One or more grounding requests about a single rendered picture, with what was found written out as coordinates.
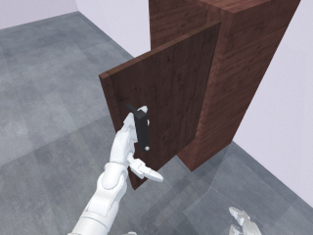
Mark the cupboard door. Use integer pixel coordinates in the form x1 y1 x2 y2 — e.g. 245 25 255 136
99 20 222 190

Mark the robot left forearm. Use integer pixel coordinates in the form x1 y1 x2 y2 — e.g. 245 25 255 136
68 162 128 235

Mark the robot left hand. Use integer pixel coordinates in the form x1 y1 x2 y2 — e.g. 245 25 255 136
110 106 163 182

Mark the handle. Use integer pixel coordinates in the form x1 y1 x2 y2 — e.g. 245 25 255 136
125 103 150 153

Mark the robot right hand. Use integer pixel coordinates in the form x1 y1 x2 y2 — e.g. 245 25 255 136
229 207 261 235

